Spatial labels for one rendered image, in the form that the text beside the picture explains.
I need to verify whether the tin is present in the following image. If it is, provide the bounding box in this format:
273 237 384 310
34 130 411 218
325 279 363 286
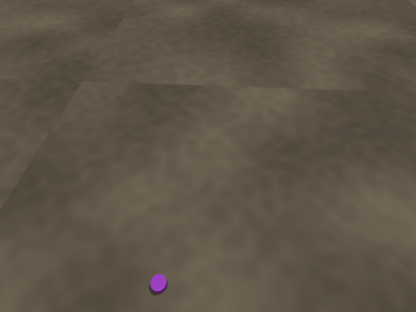
150 274 168 294

